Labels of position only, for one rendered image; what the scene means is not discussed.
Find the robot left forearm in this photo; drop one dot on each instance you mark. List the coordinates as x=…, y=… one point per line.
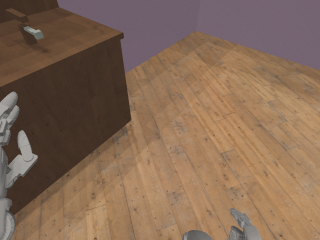
x=7, y=219

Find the robot right thigh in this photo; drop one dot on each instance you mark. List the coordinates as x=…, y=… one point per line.
x=196, y=235

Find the robot right hand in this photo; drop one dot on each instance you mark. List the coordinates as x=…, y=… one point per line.
x=250, y=232

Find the counter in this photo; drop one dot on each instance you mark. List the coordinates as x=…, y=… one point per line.
x=71, y=88

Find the tap lever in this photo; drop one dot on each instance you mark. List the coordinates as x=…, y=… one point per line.
x=37, y=33

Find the robot left hand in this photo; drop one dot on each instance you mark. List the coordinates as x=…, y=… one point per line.
x=9, y=112

